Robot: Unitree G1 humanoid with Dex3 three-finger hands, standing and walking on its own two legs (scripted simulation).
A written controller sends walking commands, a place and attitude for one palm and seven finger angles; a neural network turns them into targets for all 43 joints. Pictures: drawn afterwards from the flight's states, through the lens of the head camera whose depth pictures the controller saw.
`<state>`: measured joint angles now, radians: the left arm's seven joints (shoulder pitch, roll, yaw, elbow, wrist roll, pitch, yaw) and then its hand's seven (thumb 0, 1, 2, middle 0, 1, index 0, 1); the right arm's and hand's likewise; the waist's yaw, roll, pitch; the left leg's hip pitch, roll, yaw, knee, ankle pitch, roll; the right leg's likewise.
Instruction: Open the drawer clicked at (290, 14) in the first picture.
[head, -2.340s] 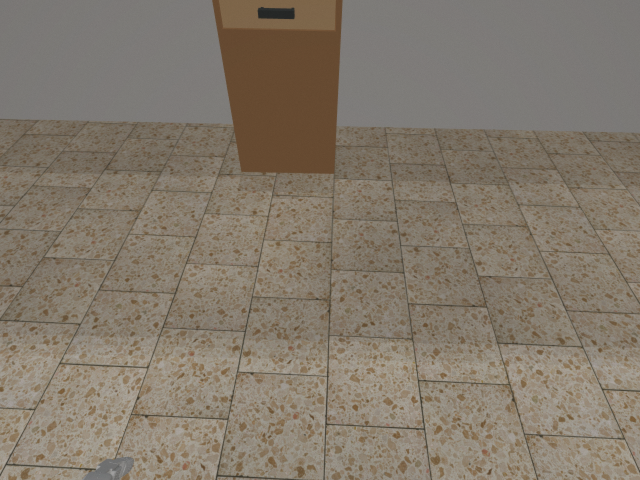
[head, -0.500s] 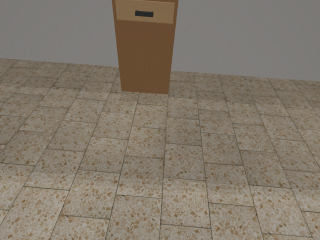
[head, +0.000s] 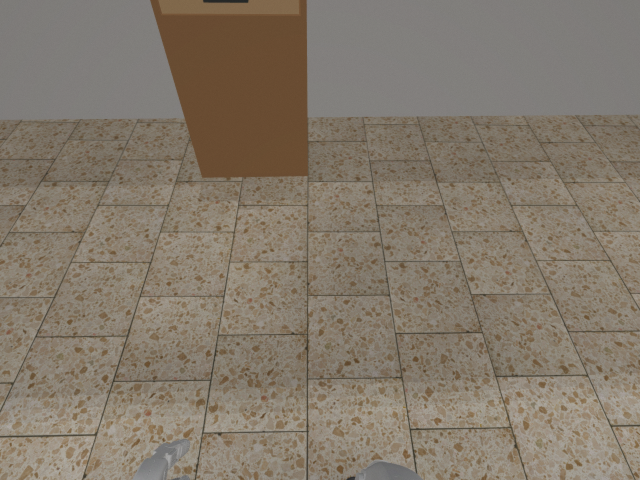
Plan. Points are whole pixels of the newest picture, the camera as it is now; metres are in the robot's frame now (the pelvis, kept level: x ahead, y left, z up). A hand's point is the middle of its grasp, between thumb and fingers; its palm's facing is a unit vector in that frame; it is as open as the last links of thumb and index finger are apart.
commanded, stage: walk to a spot facing it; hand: left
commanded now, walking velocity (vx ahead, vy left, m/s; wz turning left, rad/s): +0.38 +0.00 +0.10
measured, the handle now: out of the picture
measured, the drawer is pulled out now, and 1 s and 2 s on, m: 0.00 0.00 0.00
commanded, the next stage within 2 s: take the last steps up to it in 1.06 s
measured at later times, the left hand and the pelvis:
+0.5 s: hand out of the picture +0.13 +0.22 -0.17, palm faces +0.13 -0.99 -0.11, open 7.4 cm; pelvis +0.21 +0.06 +0.01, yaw +2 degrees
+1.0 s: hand (228, 246) +0.55 +0.19 -0.15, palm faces -0.12 -0.97 -0.20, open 7.4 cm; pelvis +0.43 +0.02 +0.00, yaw -5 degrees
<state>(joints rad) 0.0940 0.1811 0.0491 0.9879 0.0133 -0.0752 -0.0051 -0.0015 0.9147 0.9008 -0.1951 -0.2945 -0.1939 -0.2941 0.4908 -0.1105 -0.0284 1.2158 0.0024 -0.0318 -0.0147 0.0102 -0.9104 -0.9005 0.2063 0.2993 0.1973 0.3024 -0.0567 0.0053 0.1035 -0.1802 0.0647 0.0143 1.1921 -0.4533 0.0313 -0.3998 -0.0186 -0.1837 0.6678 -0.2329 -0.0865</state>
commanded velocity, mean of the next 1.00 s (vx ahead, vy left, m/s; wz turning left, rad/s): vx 0.37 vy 0.00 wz -0.06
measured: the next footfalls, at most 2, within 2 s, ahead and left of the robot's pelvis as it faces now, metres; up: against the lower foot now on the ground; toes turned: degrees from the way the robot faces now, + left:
left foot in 0.40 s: +0.30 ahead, +0.15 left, +0.00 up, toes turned +13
right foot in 1.00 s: +0.56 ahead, -0.10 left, +0.00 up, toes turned -13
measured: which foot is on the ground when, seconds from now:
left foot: up 0.00-0.38, down 0.40-1.00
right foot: down 0.00-0.42, up 0.44-0.98, down 1.00-1.00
